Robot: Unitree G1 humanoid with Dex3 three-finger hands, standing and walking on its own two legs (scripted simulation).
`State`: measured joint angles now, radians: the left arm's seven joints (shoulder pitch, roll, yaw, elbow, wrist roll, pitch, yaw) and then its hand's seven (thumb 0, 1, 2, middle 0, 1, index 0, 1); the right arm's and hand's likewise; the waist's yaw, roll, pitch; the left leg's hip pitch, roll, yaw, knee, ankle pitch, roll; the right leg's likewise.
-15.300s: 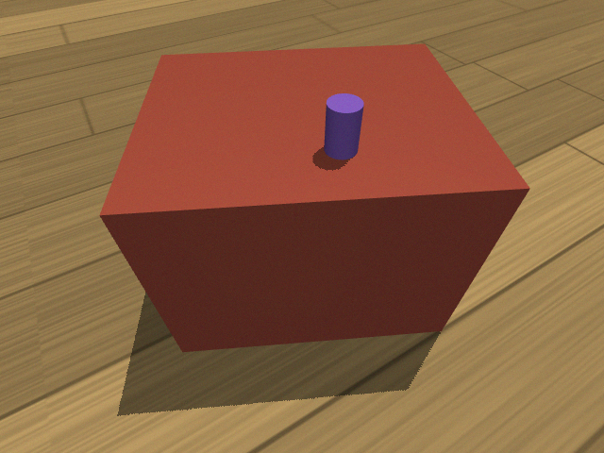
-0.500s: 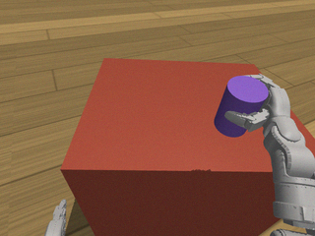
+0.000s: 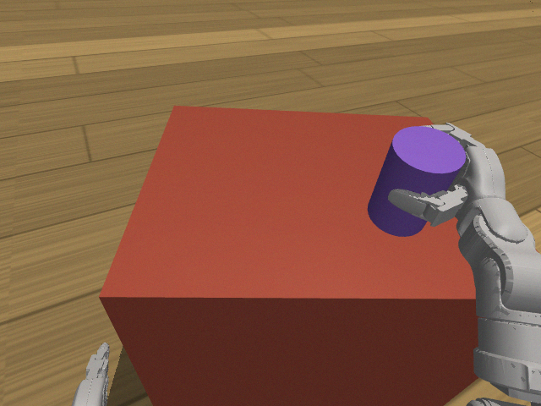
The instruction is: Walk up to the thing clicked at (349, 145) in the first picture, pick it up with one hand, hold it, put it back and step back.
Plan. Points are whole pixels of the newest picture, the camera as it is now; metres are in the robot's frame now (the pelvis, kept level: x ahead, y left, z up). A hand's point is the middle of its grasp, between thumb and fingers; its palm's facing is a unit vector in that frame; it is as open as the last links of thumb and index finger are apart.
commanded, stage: hold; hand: right
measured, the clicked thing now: (410, 184) +0.35 -0.16 +0.21
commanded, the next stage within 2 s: none
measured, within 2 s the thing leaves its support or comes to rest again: neither
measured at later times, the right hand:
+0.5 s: hand (427, 179) +0.33 -0.17 +0.23, palm faces +0.15 +0.99 -0.02, open 11.3 cm
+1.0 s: hand (429, 186) +0.33 -0.18 +0.22, palm faces +0.15 +0.99 -0.02, open 11.3 cm
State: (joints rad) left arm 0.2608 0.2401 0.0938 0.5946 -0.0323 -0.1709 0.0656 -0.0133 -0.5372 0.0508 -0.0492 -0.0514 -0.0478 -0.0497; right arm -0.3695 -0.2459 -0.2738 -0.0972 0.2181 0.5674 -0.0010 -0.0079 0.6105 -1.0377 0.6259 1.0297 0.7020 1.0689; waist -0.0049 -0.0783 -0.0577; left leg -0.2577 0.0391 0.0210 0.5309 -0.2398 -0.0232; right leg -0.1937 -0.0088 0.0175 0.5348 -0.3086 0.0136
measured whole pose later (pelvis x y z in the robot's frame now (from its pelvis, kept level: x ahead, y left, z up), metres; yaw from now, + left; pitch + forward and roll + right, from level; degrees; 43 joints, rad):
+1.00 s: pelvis +0.00 +0.00 +0.00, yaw +0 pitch -2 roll +0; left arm 0.25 0.24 0.10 0.62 -0.03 -0.20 0.07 -0.01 -0.54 0.05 -0.05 -0.05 -0.05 -0.05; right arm -0.29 -0.24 -0.28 -0.19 0.22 0.59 0.01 -0.01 0.61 -1.04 0.62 1.03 0.70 1.07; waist -0.01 -0.07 -0.06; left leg -0.25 0.04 0.03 0.53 -0.24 -0.02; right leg -0.19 -0.01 0.02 0.54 -0.31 0.01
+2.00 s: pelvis +0.00 +0.00 +0.00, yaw +0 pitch -2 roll +0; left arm 0.23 0.24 0.10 0.64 -0.03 -0.19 0.07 -0.01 -0.54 0.05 -0.05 -0.05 -0.05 -0.05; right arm -0.33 -0.23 -0.26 -0.14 0.22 0.57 0.00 -0.01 0.61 -1.04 0.62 1.03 0.70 1.07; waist 0.00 -0.08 -0.05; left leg -0.25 0.04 0.03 0.53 -0.24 -0.02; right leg -0.19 -0.01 0.02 0.53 -0.31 0.02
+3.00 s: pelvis -0.01 +0.00 +0.00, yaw +1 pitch +3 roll +0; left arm 0.24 0.22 0.06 0.59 -0.01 -0.22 0.06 -0.01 -0.53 0.04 -0.06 -0.05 -0.06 -0.04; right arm -0.61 -0.32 -0.32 0.62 0.14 0.12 0.01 -0.01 0.61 -1.04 0.62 1.03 0.70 1.07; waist 0.07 -0.02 -0.03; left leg -0.40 0.03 0.00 0.57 -0.23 -0.02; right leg -0.33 -0.02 0.00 0.59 -0.32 0.01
